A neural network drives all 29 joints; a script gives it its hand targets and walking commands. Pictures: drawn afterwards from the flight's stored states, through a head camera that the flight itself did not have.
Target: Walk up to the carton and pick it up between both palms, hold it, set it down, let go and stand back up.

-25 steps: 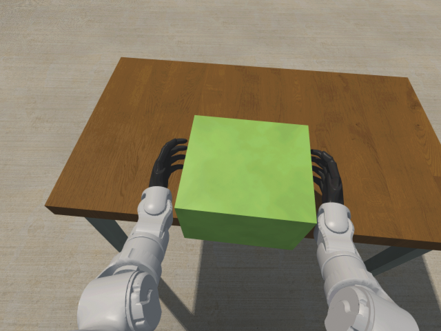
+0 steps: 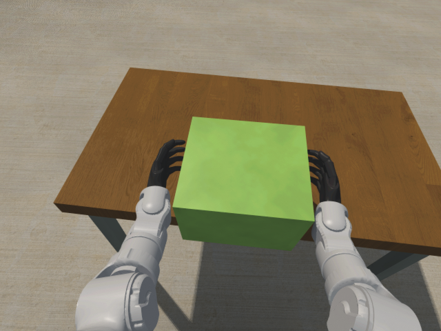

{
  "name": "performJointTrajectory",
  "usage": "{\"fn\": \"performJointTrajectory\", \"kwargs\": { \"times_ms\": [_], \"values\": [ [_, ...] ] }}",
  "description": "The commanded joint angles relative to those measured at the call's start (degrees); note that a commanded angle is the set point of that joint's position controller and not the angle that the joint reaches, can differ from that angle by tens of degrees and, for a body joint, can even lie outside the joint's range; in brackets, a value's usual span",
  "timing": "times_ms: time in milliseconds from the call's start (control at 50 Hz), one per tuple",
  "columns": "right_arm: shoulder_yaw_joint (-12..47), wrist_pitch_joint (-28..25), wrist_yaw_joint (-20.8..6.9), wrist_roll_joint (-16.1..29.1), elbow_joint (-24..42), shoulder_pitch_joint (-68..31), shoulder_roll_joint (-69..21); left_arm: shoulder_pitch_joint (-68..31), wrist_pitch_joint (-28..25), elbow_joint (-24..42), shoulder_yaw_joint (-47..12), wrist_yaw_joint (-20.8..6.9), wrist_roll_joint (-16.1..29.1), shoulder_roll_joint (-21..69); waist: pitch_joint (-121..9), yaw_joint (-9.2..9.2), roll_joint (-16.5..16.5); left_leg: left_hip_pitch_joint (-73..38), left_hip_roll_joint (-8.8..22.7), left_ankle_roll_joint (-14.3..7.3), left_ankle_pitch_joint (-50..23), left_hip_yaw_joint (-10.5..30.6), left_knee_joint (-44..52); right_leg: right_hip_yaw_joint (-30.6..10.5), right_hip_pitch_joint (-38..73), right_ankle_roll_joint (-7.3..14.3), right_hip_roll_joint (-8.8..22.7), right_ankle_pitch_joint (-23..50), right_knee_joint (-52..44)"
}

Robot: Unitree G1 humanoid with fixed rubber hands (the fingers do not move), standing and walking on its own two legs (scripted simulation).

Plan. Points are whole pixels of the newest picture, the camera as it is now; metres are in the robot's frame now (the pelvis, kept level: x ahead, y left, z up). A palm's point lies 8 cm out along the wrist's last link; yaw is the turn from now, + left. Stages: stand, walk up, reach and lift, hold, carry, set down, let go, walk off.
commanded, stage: reach and lift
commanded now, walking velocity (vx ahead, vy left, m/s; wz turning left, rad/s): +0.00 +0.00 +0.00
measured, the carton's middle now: (242, 184) +0.41 -0.02 +0.00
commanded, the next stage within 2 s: none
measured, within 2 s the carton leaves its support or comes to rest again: neither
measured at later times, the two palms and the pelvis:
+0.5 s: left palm (154, 171) +0.38 +0.15 +0.07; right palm (333, 186) +0.37 -0.17 +0.07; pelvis +0.00 +0.00 +0.00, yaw +0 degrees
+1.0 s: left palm (133, 166) +0.36 +0.17 +0.13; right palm (335, 177) +0.35 -0.15 +0.12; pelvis -0.01 +0.01 +0.00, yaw +1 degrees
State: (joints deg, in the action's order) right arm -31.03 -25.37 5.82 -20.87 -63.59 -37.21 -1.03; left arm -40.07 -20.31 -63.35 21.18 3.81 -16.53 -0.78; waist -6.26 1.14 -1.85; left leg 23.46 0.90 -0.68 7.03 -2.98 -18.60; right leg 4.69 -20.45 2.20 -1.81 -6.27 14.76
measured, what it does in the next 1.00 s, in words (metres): stands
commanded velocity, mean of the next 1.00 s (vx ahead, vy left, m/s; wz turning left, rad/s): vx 0.00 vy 0.00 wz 0.00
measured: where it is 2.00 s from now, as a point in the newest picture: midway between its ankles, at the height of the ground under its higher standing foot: outside the picture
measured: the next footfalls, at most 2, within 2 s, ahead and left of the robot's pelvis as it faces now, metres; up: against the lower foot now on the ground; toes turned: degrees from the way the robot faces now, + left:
none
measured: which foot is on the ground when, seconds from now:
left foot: down 0.00-1.00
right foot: down 0.00-1.00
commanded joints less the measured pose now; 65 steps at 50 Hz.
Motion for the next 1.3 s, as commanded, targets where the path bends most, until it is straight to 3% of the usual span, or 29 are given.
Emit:
{"fn": "performJointTrajectory", "kwargs": {
  "times_ms": [0, 240, 440, 580, 760, 1000, 1140, 1280],
  "values": [
    [20.8, -5.3, -7.8, -3.2, 5.4, -36.3, -31.1, -37.0, -2.0, 7.3, -17.5, -5.4, -1.1, 32.4, -35.7, 1.02, 2.3, -14.0, 0.6, 3.2, -15.2, -1.0, -0.9, -0.4, 19.6, -2.0, 1.8, 23.4, 3.4],
    [29.0, -0.3, -7.2, 5.6, 9.4, -36.1, -30.6, -33.5, 4.1, 10.6, -20.8, -6.7, 1.7, 33.5, -27.9, -0.41, 1.8, -17.4, 0.3, 2.6, -16.6, 0.0, -0.1, -1.6, 22.2, -2.1, 1.8, 22.7, 1.9],
    [36.6, 6.3, -6.8, 13.5, 19.2, -36.9, -31.2, -33.7, 11.0, 21.8, -26.8, -6.2, 5.1, 36.6, -26.9, -0.01, 1.8, -22.3, -0.1, 2.4, -18.2, 0.9, -0.3, -2.2, 22.2, -2.3, 1.3, 19.9, 0.7],
    [41.1, 13.3, -6.4, 19.3, 27.5, -36.9, -31.0, -31.8, 19.9, 31.6, -31.3, -6.2, 7.7, 37.5, -24.7, 0.46, 0.8, -24.3, -0.7, 1.7, -16.9, 2.0, -0.6, -2.4, 22.0, -2.7, 0.9, 17.1, 0.4],
    [46.0, 22.5, -4.4, 25.0, 38.6, -36.7, -30.0, -26.0, 33.4, 44.0, -33.9, -8.1, 8.8, 36.3, -19.5, 0.92, 1.3, -24.5, -1.7, 1.6, -14.4, 3.2, -0.3, -2.6, 23.0, -3.5, 0.4, 15.8, 0.6],
    [46.8, 27.3, -4.4, 28.0, 47.4, -36.6, -27.2, -23.7, 42.1, 54.1, -37.1, -9.3, 9.8, 35.0, -17.4, 2.76, 3.5, -29.4, -1.4, 2.8, -13.4, 4.0, -0.7, -0.4, 18.5, -3.0, -0.8, 9.6, -0.1],
    [48.0, 29.8, -4.5, 29.0, 50.8, -37.6, -26.9, -21.8, 45.8, 56.4, -37.4, -9.3, 10.4, 34.4, -16.7, 1.90, 2.3, -29.3, -1.0, 1.8, -11.1, 3.9, -0.2, -0.5, 17.8, -2.7, -0.8, 6.1, -0.6],
    [45.3, 30.8, -5.2, 27.8, 49.5, -39.4, -26.5, -23.8, 47.9, 55.3, -34.1, -10.6, 9.6, 32.5, -15.5, 1.69, 1.8, -27.4, -1.1, 0.5, -4.4, 2.8, 1.9, -0.6, 18.3, -3.1, 0.1, 2.9, -0.9]
  ]
}}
